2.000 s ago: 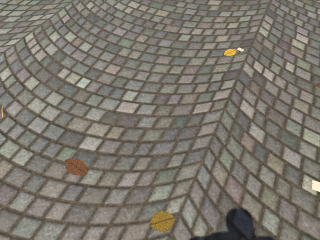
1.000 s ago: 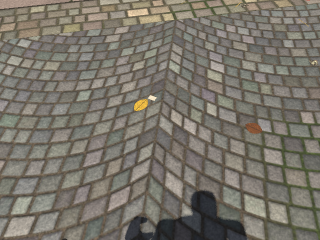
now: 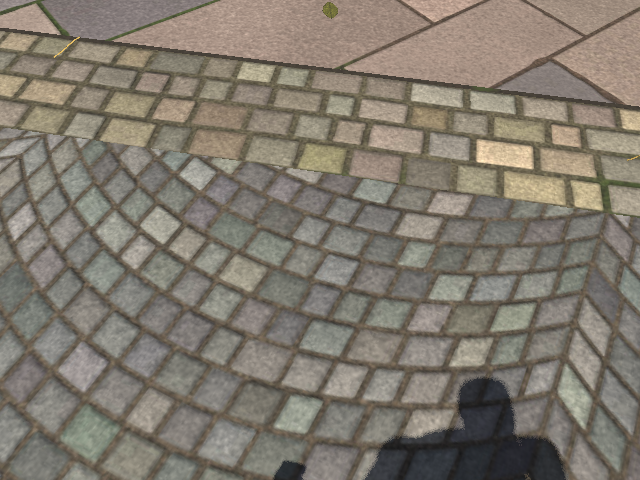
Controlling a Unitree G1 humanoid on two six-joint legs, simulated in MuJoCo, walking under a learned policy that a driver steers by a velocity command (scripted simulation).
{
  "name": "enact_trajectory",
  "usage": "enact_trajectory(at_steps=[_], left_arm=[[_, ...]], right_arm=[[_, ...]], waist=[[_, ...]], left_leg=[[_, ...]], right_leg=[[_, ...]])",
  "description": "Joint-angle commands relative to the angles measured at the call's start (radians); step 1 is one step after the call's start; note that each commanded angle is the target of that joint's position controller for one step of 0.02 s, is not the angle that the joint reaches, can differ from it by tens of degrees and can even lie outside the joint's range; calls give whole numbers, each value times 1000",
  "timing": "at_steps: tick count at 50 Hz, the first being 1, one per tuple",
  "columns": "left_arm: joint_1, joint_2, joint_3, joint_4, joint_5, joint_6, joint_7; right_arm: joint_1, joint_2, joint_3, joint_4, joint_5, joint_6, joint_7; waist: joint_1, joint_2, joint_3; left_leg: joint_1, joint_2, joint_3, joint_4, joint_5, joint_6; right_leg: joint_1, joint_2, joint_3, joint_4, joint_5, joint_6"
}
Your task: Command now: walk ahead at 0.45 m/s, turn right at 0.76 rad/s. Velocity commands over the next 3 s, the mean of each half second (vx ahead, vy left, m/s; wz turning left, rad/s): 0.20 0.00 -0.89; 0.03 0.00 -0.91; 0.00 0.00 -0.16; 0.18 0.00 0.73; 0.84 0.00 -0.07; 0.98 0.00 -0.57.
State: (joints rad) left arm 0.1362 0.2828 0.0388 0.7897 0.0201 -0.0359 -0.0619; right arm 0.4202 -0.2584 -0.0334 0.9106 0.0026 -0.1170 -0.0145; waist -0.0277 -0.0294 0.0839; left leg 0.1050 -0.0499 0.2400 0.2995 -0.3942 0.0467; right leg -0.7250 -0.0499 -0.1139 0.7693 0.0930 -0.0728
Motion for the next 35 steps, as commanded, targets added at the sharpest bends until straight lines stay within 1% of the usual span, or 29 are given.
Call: enact_trajectory(at_steps=[1, 2, 3, 4, 5, 6, 7, 8, 9, 10, 11, 12, 13, 14, 15, 17, 19, 21, 23, 27, 30, 31, 33, 34, 35], left_arm=[[214, 27, 3, 14, 17, 1, -14], [345, 72, 23, 39, 24, 6, -6], [503, 122, 49, 78, 26, 6, 13], [487, 162, 73, 78, -1, 8, 40], [375, 264, 82, 44, 4, 9, 44], [348, 322, 103, -9, -3, 9, 42], [222, 262, 100, -69, -14, 25, 56], [169, 185, 78, -80, -25, 37, 65], [157, 145, 65, -70, -29, 42, 63], [165, 140, 64, -69, -26, 38, 66], [172, 136, 61, -58, -24, 36, 65], [176, 155, 67, -58, -20, 31, 62], [173, 173, 75, -63, -15, 28, 62], [171, 184, 79, -70, -13, 30, 64], [177, 191, 84, -74, -17, 35, 66], [177, 202, 93, -85, -27, 52, 73], [178, 203, 97, -98, -29, 69, 76], [194, 201, 100, -101, -25, 79, 76], [207, 205, 103, -102, -21, 81, 75], [211, 220, 107, -106, -12, 80, 72], [191, 236, 108, -115, -4, 81, 65], [176, 240, 107, -120, -2, 82, 62], [130, 241, 104, -133, -1, 82, 57], [112, 235, 100, -135, -4, 79, 57], [127, 215, 94, -126, -13, 74, 57]], right_arm=[[-152, -172, -34, -110, 17, -22, -28], [-184, -193, -42, -121, 18, -8, -32], [-234, -191, -46, -136, 19, 7, -28], [-265, -153, -45, -133, 28, 20, -10], [-80, -37, -14, -168, -5, 30, -8], [29, -58, -3, -208, -10, 39, -15], [28, -104, 1, -195, -26, 46, -20], [-63, -136, -8, -208, -44, 57, -19], [-119, -136, -11, -216, -61, 72, -23], [-138, -137, -9, -231, -62, 96, -28], [-157, -128, -7, -236, -62, 120, -31], [-170, -111, -2, -242, -59, 132, -34], [-177, -99, 2, -247, -54, 136, -34], [-193, -95, 3, -259, -48, 139, -31], [-219, -97, 2, -270, -46, 144, -29], [-266, -105, -2, -290, -42, 157, -27], [-316, -116, -6, -303, -40, 165, -25], [-353, -128, -10, -308, -36, 162, -26], [-373, -138, -12, -307, -33, 152, -27], [-393, -158, -13, -304, -22, 132, -26], [-390, -173, -13, -301, -11, 118, -25], [-379, -179, -13, -299, -7, 114, -26], [-337, -191, -17, -287, 0, 110, -34], [-318, -202, -20, -283, 0, 107, -42], [-314, -212, -23, -280, -2, 103, -52]], waist=[[136, 125, -106], [202, 132, -174], [282, 109, -240], [299, -52, -185], [95, -178, -156], [84, -150, -464], [46, 0, -422], [29, 102, -281], [14, 155, -185], [10, 121, -140], [4, 128, -127], [7, 128, -145], [9, 119, -173], [13, 104, -195], [25, 79, -205], [46, 20, -208], [69, -21, -178], [88, -45, -144], [100, -63, -128], [104, -89, -122], [95, -99, -122], [87, -101, -120], [58, -111, -113], [41, -109, -104], [34, -38, -107]], left_leg=[[-232, 211, 22, 197, 1201, -28], [-251, 236, 4, 382, 1232, -38], [-301, 234, -21, 654, 1083, -49], [-422, 64, 6, 1024, 353, -78], [-693, -33, -62, 1363, -265, -109], [-778, -41, -296, 1453, -191, -112], [-776, 16, -337, 1380, -112, -95], [-784, 52, -341, 1268, -88, -94], [-773, 70, -332, 1179, -77, -96], [-717, 88, -332, 1084, -63, -107], [-666, 102, -329, 1018, -53, -117], [-633, 104, -323, 960, -29, -123], [-626, 105, -321, 915, 6, -125], [-633, 102, -323, 881, 36, -125], [-653, 100, -328, 848, 69, -124], [-706, 90, -350, 801, 120, -125], [-758, 78, -373, 752, 144, -124], [-795, 65, -395, 699, 149, -122], [-807, 49, -410, 648, 141, -113], [-757, 8, -422, 544, 102, -87], [-642, -28, -421, 444, 75, -67], [-584, -39, -420, 398, 72, -64], [-426, -53, -414, 254, 87, -65], [-333, -45, -415, 146, 132, -66], [-215, 6, -432, 3, 227, -60]], right_leg=[[476, 136, -98, -112, 74, -40], [607, 153, -67, -102, 27, -72], [752, 147, -8, -144, 39, -111], [804, 95, 86, -299, 197, -158], [888, -106, 370, -111, 1145, -237], [1071, -276, 710, -259, 1016, -421], [930, -272, 795, -378, 547, -411], [769, -210, 746, -441, 221, -365], [646, -160, 695, -479, 119, -310], [538, -134, 649, -478, 212, -291], [470, -96, 587, -471, 277, -257], [444, -62, 547, -454, 328, -228], [454, -32, 523, -432, 358, -189], [464, -14, 516, -418, 352, -160], [484, 1, 526, -412, 312, -119], [527, 25, 573, -432, 95, -52], [560, 41, 634, -463, -135, -24], [598, 44, 687, -475, -243, -25], [640, 41, 726, -466, -249, -36], [676, 39, 784, -422, -142, -62], [639, 46, 823, -385, -35, -78], [612, 51, 837, -379, -15, -74], [532, 78, 862, -380, -56, -40], [479, 103, 867, -370, -140, -7], [407, 163, 814, -312, -368, 40]])
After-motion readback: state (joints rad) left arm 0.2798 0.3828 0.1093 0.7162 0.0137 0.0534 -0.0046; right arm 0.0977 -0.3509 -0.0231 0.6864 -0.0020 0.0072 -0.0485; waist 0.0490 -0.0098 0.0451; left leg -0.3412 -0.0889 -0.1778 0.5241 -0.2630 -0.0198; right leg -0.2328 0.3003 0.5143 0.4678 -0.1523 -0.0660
